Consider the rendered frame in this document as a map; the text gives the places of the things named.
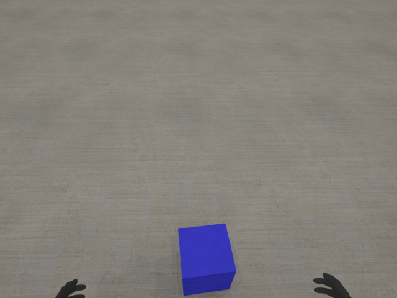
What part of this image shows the carton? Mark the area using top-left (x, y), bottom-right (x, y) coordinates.
top-left (178, 223), bottom-right (236, 296)

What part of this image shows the right robot hand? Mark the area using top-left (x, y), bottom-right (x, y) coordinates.
top-left (313, 273), bottom-right (351, 298)

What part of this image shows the left robot hand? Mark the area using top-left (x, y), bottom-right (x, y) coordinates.
top-left (55, 279), bottom-right (86, 298)

